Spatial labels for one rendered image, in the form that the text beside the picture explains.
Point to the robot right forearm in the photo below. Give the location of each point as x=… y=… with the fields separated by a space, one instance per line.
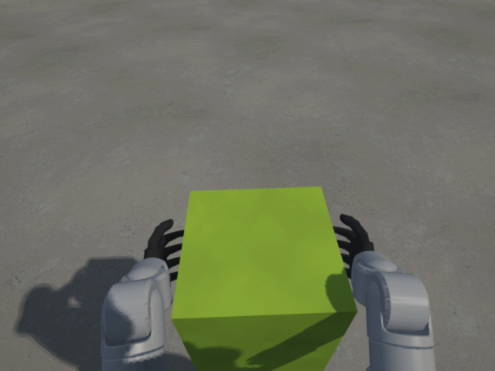
x=399 y=322

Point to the robot right hand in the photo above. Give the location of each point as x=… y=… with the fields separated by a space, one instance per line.
x=358 y=237

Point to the carton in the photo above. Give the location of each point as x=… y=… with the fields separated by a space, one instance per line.
x=261 y=284

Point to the robot left hand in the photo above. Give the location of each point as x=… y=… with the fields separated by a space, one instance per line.
x=157 y=242

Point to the robot left forearm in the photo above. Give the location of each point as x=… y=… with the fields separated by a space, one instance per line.
x=132 y=319

